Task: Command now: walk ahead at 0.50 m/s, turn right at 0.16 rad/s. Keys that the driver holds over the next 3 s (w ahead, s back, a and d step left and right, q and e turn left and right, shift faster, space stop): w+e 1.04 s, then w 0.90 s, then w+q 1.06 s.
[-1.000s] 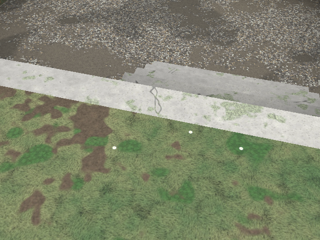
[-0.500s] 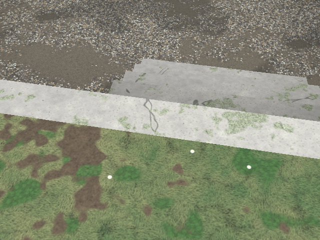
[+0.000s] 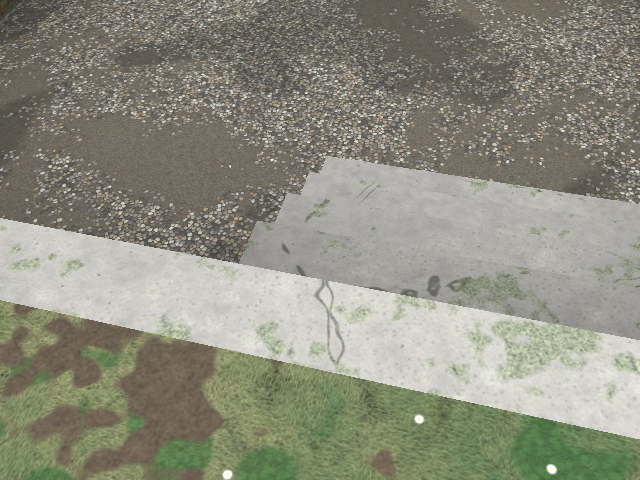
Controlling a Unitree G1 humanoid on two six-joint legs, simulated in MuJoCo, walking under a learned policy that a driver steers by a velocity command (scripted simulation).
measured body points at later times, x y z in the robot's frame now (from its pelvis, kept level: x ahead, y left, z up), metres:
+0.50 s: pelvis +0.27 +0.04 +0.00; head +0.29 +0.05 +0.45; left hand +0.44 +0.27 -0.14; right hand +0.21 -0.21 -0.14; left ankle +0.26 +0.12 -0.75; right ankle +0.30 -0.11 -0.66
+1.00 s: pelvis +0.49 -0.10 -0.01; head +0.51 -0.12 +0.44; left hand +0.66 +0.13 -0.13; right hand +0.48 -0.39 -0.12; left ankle +0.63 +0.03 -0.66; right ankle +0.47 -0.12 -0.75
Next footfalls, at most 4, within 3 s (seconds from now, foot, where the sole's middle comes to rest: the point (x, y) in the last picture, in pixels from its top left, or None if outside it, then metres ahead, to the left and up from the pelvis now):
0.20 left None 0.30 0.12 -0.78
0.76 right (421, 476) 0.50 -0.13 -0.78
1.32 left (438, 347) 0.80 -0.19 -0.78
1.88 right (562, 342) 0.82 -0.48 -0.78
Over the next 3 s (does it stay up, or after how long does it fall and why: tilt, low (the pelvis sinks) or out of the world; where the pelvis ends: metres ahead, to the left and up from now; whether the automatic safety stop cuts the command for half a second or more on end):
stays up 1.24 -0.76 -0.37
